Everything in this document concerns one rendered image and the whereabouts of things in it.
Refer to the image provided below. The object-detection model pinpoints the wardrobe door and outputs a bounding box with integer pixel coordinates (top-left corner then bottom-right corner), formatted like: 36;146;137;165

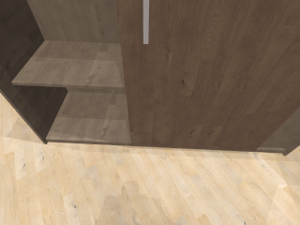
115;0;300;151
260;107;300;148

